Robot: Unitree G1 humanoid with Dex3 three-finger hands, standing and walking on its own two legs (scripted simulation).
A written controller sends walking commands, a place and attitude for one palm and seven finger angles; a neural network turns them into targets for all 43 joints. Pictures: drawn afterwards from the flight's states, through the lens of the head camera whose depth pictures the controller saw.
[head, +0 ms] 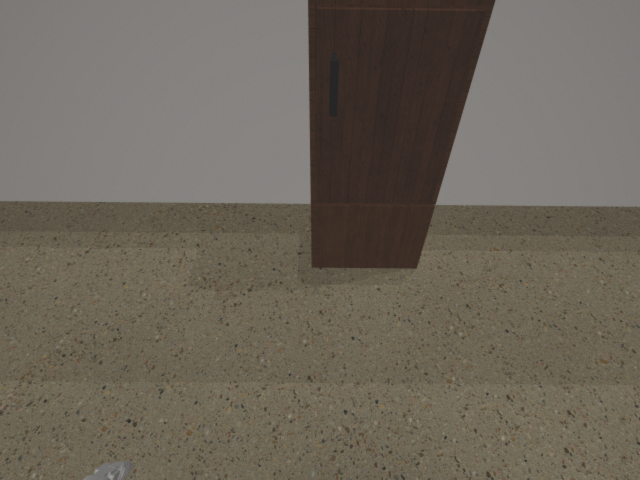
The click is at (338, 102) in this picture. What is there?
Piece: cupboard door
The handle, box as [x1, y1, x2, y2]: [329, 53, 338, 116]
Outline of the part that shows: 332,53 332,57 330,58 329,116 336,116 338,58 335,57 335,53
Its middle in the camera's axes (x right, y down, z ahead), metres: +0.03 -0.40 +1.00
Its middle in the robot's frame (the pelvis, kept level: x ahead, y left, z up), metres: +1.02 +0.02 +0.03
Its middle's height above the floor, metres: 0.80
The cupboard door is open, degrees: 0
